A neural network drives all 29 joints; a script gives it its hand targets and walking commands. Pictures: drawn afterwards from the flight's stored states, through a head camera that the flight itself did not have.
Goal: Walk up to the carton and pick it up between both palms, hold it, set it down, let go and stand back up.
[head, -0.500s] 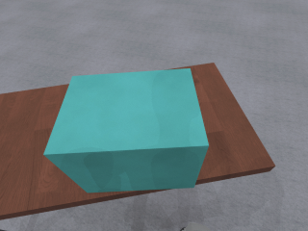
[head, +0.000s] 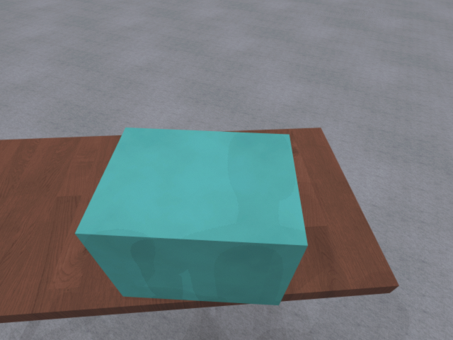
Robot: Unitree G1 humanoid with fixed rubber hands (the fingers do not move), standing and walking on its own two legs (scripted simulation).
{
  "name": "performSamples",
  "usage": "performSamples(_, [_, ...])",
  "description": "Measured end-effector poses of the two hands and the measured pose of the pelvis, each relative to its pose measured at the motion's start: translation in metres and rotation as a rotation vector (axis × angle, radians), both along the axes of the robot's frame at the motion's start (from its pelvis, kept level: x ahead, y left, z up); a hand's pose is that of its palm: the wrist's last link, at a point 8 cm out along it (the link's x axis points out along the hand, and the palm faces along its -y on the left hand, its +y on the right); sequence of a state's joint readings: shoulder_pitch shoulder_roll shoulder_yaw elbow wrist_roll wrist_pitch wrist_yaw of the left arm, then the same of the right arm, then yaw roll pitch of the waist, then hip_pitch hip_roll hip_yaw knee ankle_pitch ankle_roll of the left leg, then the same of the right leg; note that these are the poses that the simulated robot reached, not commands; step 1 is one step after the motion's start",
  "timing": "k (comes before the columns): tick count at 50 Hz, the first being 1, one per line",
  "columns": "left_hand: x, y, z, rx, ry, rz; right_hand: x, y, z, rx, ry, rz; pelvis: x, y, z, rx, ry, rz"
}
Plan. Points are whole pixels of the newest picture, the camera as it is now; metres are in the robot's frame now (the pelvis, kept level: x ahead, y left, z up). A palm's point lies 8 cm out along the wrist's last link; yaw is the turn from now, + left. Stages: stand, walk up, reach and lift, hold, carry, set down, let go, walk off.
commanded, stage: walk up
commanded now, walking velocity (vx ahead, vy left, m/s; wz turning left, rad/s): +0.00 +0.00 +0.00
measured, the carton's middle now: (203, 218) +0.34 +0.06 +0.02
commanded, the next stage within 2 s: none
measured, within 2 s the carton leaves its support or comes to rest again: neither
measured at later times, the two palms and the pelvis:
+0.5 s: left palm out of the picture -0.02 +0.17 -0.15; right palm out of the picture -0.03 -0.21 -0.15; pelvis +0.02 -0.02 +0.00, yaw +0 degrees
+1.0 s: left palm out of the picture -0.01 +0.17 -0.15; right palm out of the picture -0.02 -0.21 -0.15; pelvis +0.03 -0.03 +0.00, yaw +0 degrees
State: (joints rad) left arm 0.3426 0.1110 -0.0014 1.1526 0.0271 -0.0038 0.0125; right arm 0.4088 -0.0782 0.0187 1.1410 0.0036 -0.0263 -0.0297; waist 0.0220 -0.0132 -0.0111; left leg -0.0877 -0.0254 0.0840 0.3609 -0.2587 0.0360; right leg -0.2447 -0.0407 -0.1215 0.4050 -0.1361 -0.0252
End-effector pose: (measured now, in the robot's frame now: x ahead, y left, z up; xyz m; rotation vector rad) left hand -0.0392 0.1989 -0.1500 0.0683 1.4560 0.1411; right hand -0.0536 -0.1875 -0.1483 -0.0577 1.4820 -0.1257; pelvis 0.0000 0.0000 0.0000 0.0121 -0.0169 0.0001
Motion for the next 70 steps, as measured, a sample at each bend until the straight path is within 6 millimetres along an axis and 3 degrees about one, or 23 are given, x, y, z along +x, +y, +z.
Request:
performSamples(7, [-0.017, -0.005, 0.008, 0.017, 0.081, -0.003, 0.02, -0.004, -0.003, 0.014, -0.028, -0.001, 0.005, -0.005, 0.002, -0.004, -0.001, -0.001])
performSamples(15, [0.002, -0.017, 0.003, 0.006, 0.043, 0.011, 0.026, -0.02, 0.0, -0.016, -0.014, 0.017, 0.013, -0.013, 0.001, -0.009, -0.004, -0.002])
performSamples(23, [0.018, -0.027, 0.002, -0.004, 0.016, 0.015, 0.026, -0.022, -0.001, -0.013, 0.014, 0.013, 0.019, -0.019, 0.0, -0.014, 0.004, -0.005])
performSamples(57, [0.029, -0.033, 0.001, 0.006, 0.033, 0.025, 0.031, -0.023, -0.002, -0.006, 0.048, -0.008, 0.034, -0.027, 0.0, -0.019, 0.006, -0.007])
performSamples(60, [0.03, -0.021, 0.005, 0.049, 0.001, 0.031, 0.029, -0.032, -0.005, -0.026, 0.081, -0.002, 0.022, -0.021, -0.002, -0.001, 0.013, -0.002])
performSamples(65, [0.002, 0.028, 0.02, 0.173, 0.01, 0.067, 0.045, -0.046, -0.01, -0.065, 0.048, 0.057, -0.004, 0.0, -0.001, 0.037, 0.016, 0.005])
performSamples(70, [-0.005, 0.07, 0.01, 0.185, 0.032, 0.004, 0.072, -0.03, -0.005, -0.092, -0.146, 0.028, -0.024, 0.02, -0.007, 0.004, 0.024, -0.002])
